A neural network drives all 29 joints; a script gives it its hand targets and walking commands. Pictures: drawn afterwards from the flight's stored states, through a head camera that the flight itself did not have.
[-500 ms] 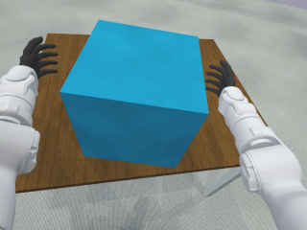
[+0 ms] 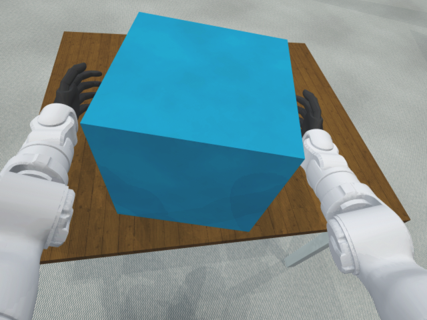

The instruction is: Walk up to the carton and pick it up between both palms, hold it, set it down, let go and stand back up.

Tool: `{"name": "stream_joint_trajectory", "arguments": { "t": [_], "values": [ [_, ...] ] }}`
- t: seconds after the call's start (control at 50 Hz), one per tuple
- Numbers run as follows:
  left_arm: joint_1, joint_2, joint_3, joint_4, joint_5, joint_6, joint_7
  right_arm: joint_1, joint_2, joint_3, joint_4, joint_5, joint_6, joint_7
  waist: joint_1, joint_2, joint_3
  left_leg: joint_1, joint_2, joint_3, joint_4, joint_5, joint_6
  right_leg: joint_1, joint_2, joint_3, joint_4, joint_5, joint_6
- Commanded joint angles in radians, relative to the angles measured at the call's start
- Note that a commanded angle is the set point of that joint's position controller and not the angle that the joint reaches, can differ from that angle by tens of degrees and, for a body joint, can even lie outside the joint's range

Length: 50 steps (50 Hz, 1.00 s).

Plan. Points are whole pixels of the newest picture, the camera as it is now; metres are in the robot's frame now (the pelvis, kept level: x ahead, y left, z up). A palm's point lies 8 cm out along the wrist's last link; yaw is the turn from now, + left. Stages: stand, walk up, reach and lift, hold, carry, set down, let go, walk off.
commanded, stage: reach and lift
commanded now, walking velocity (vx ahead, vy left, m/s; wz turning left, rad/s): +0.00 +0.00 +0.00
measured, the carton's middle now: (198, 130) +0.48 -0.02 +0.05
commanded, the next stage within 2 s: none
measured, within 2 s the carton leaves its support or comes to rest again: neither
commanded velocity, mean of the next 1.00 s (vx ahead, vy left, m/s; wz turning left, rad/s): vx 0.00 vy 0.00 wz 0.00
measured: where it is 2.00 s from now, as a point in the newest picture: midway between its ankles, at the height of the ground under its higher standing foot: outside the picture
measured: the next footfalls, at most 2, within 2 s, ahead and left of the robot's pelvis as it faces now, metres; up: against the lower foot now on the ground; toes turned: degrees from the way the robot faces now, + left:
none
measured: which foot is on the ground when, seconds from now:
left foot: down 0.00-1.00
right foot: down 0.00-1.00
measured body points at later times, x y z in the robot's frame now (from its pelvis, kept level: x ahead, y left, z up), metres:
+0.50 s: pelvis -0.01 +0.01 +0.00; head +0.07 +0.04 +0.44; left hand +0.50 +0.19 +0.11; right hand +0.44 -0.21 +0.10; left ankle +0.02 +0.11 -0.73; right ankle -0.01 -0.12 -0.73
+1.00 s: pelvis +0.01 +0.00 +0.00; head +0.08 +0.04 +0.45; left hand +0.50 +0.18 +0.10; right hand +0.44 -0.22 +0.10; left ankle +0.01 +0.11 -0.73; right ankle -0.01 -0.12 -0.73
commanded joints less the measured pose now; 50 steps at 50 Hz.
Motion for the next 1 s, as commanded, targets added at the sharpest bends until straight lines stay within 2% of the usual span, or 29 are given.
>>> {"name": "stream_joint_trajectory", "arguments": {
  "t": [0.0,0.08,0.1,0.12,0.14,0.18,0.26,0.3,0.32,0.36,0.4,0.42,0.44,0.46,0.48,0.5,0.52,0.56,0.6,0.62,0.64,0.66,0.68,0.74,0.82,0.86,0.9,0.92,0.98],
  "values": [
    [-0.413,0.087,0.016,-0.140,0.019,-0.046,0.009,-0.383,-0.131,-0.029,-0.128,-0.022,-0.050,-0.009,0.019,0.191,-0.552,0.542,-0.017,0.003,0.067,0.461,-0.057,0.114,-0.010,-0.019,-0.012,0.427,0.035],
    [-0.421,0.111,0.070,-0.182,0.041,-0.038,0.036,-0.364,-0.139,-0.032,-0.125,-0.002,-0.045,-0.012,0.016,0.180,-0.613,0.564,-0.012,-0.007,0.078,0.493,-0.072,0.123,0.009,-0.029,-0.005,0.438,0.037],
    [-0.412,0.086,0.077,-0.120,0.044,-0.036,0.035,-0.373,-0.143,-0.039,-0.140,-0.019,-0.047,-0.016,0.019,0.169,-0.589,0.545,-0.013,0.001,0.081,0.476,-0.066,0.114,0.000,-0.015,-0.011,0.419,0.033],
    [-0.385,0.070,0.067,-0.049,0.042,-0.028,0.033,-0.371,-0.159,-0.036,-0.084,-0.023,-0.036,-0.020,0.016,0.149,-0.521,0.539,-0.018,-0.001,0.064,0.433,-0.075,0.083,0.005,-0.024,-0.024,0.355,0.038],
    [-0.432,0.086,0.061,-0.092,0.044,-0.025,0.034,-0.392,-0.135,-0.036,-0.081,-0.015,-0.025,-0.022,0.019,0.175,-0.502,0.534,-0.016,-0.003,0.050,0.361,-0.059,0.063,-0.006,-0.017,-0.029,0.305,0.032],
    [-0.457,0.048,0.004,-0.097,0.023,-0.019,0.046,-0.415,-0.124,-0.057,-0.084,-0.043,-0.014,-0.017,0.021,0.183,-0.451,0.525,-0.005,-0.001,0.023,0.285,-0.070,0.010,-0.008,-0.032,-0.044,0.198,0.019],
    [-0.489,0.041,0.005,-0.132,0.013,-0.033,0.054,-0.434,-0.080,-0.063,-0.131,-0.048,-0.018,-0.017,0.010,0.172,-0.528,0.548,-0.002,-0.006,0.046,0.339,-0.060,0.043,-0.004,-0.047,-0.031,0.250,0.014],
    [-0.459,0.035,0.025,-0.115,0.025,-0.032,0.061,-0.424,-0.110,-0.079,-0.128,-0.069,-0.022,-0.031,0.010,0.176,-0.530,0.563,-0.005,-0.011,0.049,0.363,-0.065,0.050,-0.003,-0.034,-0.022,0.263,0.019],
    [-0.456,0.041,0.028,-0.043,0.023,-0.025,0.057,-0.440,-0.117,-0.083,-0.070,-0.068,-0.012,-0.030,0.003,0.178,-0.511,0.537,0.001,-0.014,0.062,0.344,-0.063,0.026,-0.004,-0.025,-0.023,0.246,0.011],
    [-0.452,0.028,0.029,-0.105,0.033,-0.029,0.062,-0.414,-0.081,-0.095,-0.095,-0.082,-0.016,-0.031,0.011,0.179,-0.530,0.561,-0.004,-0.001,0.059,0.348,-0.066,0.033,0.003,-0.044,-0.027,0.250,0.015],
    [-0.436,0.002,0.049,-0.049,0.044,-0.027,0.054,-0.441,-0.050,-0.099,-0.120,-0.102,-0.019,-0.038,0.013,0.140,-0.516,0.529,0.002,-0.008,0.051,0.323,-0.060,0.048,-0.004,-0.041,-0.034,0.236,0.020],
    [-0.436,0.014,0.052,-0.112,0.040,-0.040,0.056,-0.429,-0.059,-0.093,-0.145,-0.113,-0.023,-0.039,0.012,0.121,-0.557,0.560,-0.002,0.001,0.044,0.344,-0.055,0.080,-0.003,-0.038,-0.033,0.262,0.018],
    [-0.434,0.008,0.062,-0.081,0.051,-0.046,0.058,-0.415,-0.059,-0.102,-0.148,-0.110,-0.030,-0.042,0.019,0.152,-0.544,0.534,-0.008,0.001,0.049,0.333,-0.064,0.058,-0.003,-0.033,-0.022,0.261,0.021],
    [-0.389,-0.012,0.062,-0.021,0.062,-0.046,0.057,-0.398,-0.032,-0.087,-0.105,-0.105,-0.026,-0.039,0.018,0.129,-0.489,0.511,-0.003,-0.011,0.041,0.316,-0.055,0.046,-0.006,-0.030,-0.027,0.239,0.019],
    [-0.404,-0.031,0.059,-0.047,0.067,-0.056,0.051,-0.407,-0.027,-0.091,-0.094,-0.112,-0.022,-0.036,0.002,0.125,-0.488,0.515,-0.005,-0.007,0.032,0.298,-0.054,0.066,-0.009,-0.033,-0.041,0.230,0.020],
    [-0.400,-0.015,0.081,-0.047,0.079,-0.063,0.049,-0.386,-0.007,-0.078,-0.094,-0.110,-0.024,-0.036,0.033,0.131,-0.468,0.518,-0.016,0.001,0.029,0.315,-0.051,0.071,-0.017,-0.021,-0.038,0.228,0.020],
    [-0.416,-0.004,0.111,-0.096,0.085,-0.067,0.054,-0.386,0.002,-0.089,-0.169,-0.113,-0.035,-0.037,0.031,0.115,-0.498,0.514,-0.008,0.003,0.018,0.325,-0.039,0.106,-0.012,-0.021,-0.038,0.265,0.024],
    [-0.440,-0.011,0.087,-0.105,0.082,-0.061,0.057,-0.429,-0.005,-0.099,-0.158,-0.118,-0.035,-0.038,0.020,0.144,-0.502,0.532,-0.007,0.002,0.022,0.341,-0.057,0.088,-0.011,-0.023,-0.031,0.261,0.017],
    [-0.431,-0.031,0.086,-0.018,0.077,-0.053,0.046,-0.421,0.015,-0.108,-0.133,-0.133,-0.015,-0.030,0.006,0.108,-0.409,0.505,-0.006,0.011,-0.011,0.224,-0.035,0.076,-0.018,-0.025,-0.067,0.182,0.023],
    [-0.456,-0.024,0.077,-0.099,0.067,-0.056,0.047,-0.409,0.020,-0.126,-0.129,-0.143,-0.012,-0.038,-0.008,0.145,-0.432,0.527,-0.004,0.004,-0.013,0.240,-0.047,0.084,-0.020,-0.033,-0.057,0.212,0.023],
    [-0.436,-0.027,0.087,-0.065,0.074,-0.055,0.045,-0.404,0.019,-0.115,-0.145,-0.139,-0.017,-0.038,0.012,0.117,-0.430,0.514,-0.012,0.015,-0.013,0.265,-0.042,0.085,-0.020,-0.011,-0.058,0.219,0.023],
    [-0.464,-0.011,0.078,-0.120,0.069,-0.065,0.048,-0.413,0.032,-0.106,-0.146,-0.128,-0.017,-0.041,0.013,0.146,-0.483,0.549,-0.010,0.005,0.005,0.303,-0.043,0.089,-0.018,-0.024,-0.044,0.260,0.020],
    [-0.463,-0.025,0.067,-0.047,0.056,-0.063,0.043,-0.422,0.012,-0.115,-0.103,-0.141,-0.012,-0.040,0.003,0.139,-0.455,0.531,0.001,0.000,0.016,0.313,-0.051,0.074,-0.019,-0.022,-0.052,0.244,0.015],
    [-0.457,-0.048,0.075,-0.148,0.088,-0.058,0.042,-0.410,0.044,-0.117,-0.190,-0.145,-0.030,-0.041,0.007,0.165,-0.549,0.589,-0.011,0.020,0.022,0.374,-0.047,0.115,-0.019,-0.022,-0.053,0.305,0.018],
    [-0.427,-0.067,0.114,-0.172,0.112,-0.060,0.048,-0.385,0.026,-0.142,-0.198,-0.154,-0.055,-0.045,0.012,0.189,-0.584,0.641,0.001,0.004,0.048,0.514,-0.067,0.096,-0.009,-0.028,-0.046,0.369,0.017],
    [-0.415,-0.103,0.123,-0.203,0.132,-0.049,0.040,-0.385,0.063,-0.158,-0.173,-0.164,-0.046,-0.037,0.008,0.224,-0.535,0.688,0.007,0.006,0.062,0.536,-0.075,0.039,-0.008,-0.032,-0.065,0.312,0.014],
    [-0.364,-0.073,0.166,-0.112,0.164,-0.029,0.029,-0.351,0.054,-0.148,-0.106,-0.172,-0.037,-0.038,0.019,0.166,-0.432,0.632,0.006,0.004,0.036,0.439,-0.057,0.064,-0.010,-0.028,-0.077,0.299,0.019],
    [-0.378,-0.062,0.181,-0.138,0.168,-0.030,0.029,-0.378,0.048,-0.136,-0.188,-0.183,-0.036,-0.041,0.047,0.105,-0.472,0.590,-0.007,0.011,0.017,0.422,-0.047,0.140,-0.009,-0.027,-0.064,0.342,0.030],
    [-0.417,-0.049,0.193,-0.154,0.173,-0.040,0.034,-0.385,0.057,-0.134,-0.194,-0.167,-0.042,-0.042,0.030,0.100,-0.486,0.540,-0.008,0.021,-0.005,0.383,-0.043,0.202,-0.025,0.000,-0.056,0.376,0.033]
  ]
}}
